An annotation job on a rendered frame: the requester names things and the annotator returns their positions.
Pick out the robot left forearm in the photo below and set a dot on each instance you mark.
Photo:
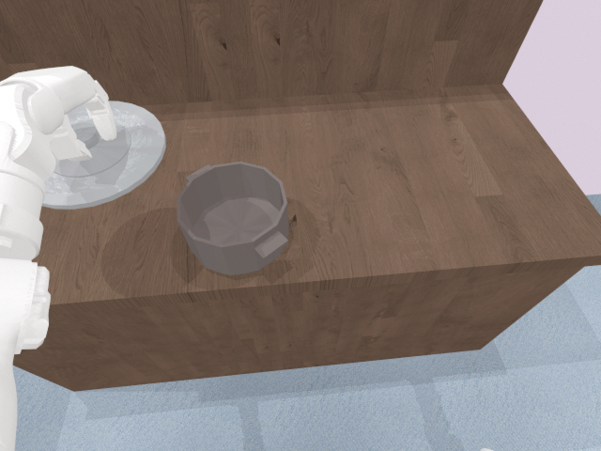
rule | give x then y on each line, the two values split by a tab
29	114

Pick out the knob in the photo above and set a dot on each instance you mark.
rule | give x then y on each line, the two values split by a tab
87	133

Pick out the pot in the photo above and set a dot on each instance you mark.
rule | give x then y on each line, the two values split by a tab
234	217

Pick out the robot left hand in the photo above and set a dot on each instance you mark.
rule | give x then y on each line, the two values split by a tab
75	87

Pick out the lid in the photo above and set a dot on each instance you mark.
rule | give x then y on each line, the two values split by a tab
117	166

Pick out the table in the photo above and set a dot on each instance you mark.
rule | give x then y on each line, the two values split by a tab
426	213

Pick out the robot left upper arm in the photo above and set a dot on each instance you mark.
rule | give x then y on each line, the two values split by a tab
24	321

